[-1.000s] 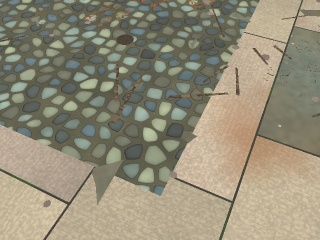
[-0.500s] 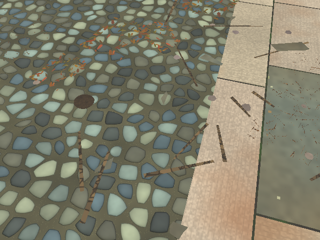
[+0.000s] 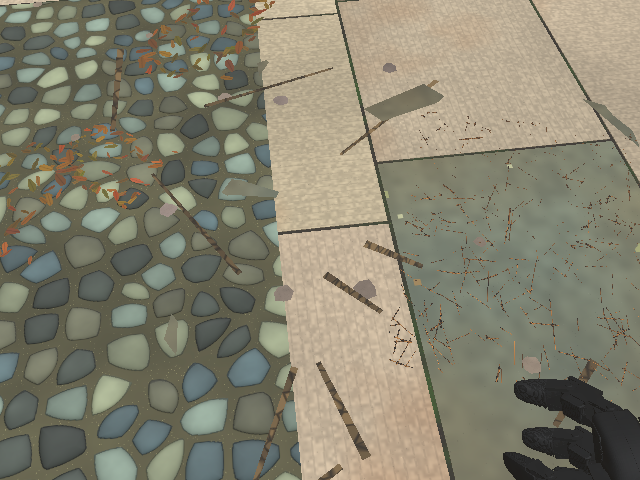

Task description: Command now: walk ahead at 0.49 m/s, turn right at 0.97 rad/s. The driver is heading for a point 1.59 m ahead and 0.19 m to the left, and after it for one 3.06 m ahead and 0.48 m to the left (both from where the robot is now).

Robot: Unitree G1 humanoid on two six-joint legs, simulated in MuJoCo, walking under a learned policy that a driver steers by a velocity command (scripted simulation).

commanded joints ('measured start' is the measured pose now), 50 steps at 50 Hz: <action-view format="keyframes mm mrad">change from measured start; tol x64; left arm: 1 -50 157 43 -87 -30 1 37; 50 -430 113 45 -278 35 10 31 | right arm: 1 -98 -53 -33 -101 38 -44 -13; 50 264 -299 -167 -64 37 92 10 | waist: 1 -21 5 -119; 50 -128 114 -232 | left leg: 1 338 -224 133 -379 231 4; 8 1230 471 -624 -353 917 380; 24 236 -24 -318 -650 -331 202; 32 11 -83 86 410 -158 -43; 50 753 173 -283 -522 430 354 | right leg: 1 -185 -105 197 -27 642 68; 9 -545 -147 118 1193 -335 261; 27 -7 -657 387 -171 62 -91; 50 -711 -276 -47 833 -228 247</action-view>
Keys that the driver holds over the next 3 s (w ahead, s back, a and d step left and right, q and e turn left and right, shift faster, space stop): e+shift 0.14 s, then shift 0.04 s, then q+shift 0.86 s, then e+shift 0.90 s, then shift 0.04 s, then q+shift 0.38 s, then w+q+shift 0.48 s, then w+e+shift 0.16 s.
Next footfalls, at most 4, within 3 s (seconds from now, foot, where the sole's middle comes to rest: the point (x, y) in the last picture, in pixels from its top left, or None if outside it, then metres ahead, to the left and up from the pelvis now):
0.12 left None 0.36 0.13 -0.77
0.48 right None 0.25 -0.07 -0.77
0.92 left None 0.23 0.21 -0.77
1.38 right None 0.30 0.01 -0.77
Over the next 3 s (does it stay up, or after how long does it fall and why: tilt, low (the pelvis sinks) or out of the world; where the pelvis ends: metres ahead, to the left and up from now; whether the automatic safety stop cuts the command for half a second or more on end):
stays up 0.54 0.20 -0.02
